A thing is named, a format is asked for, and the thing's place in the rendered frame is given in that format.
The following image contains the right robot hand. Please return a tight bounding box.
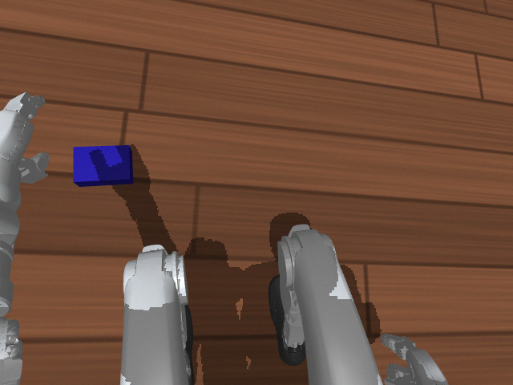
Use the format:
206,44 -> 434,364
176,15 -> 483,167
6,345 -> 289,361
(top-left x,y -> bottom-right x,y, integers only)
381,334 -> 449,385

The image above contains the left robot arm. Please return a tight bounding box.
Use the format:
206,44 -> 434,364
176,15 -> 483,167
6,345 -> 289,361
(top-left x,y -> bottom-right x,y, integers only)
0,158 -> 23,385

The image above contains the small box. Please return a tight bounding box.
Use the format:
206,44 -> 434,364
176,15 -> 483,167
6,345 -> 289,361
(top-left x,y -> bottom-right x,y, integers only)
73,145 -> 133,187

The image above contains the right robot foot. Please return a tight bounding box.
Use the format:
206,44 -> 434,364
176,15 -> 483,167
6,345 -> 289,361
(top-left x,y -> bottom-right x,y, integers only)
269,275 -> 305,366

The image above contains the left robot hand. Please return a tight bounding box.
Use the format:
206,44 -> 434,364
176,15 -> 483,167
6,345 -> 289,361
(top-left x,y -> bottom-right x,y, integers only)
0,92 -> 49,184

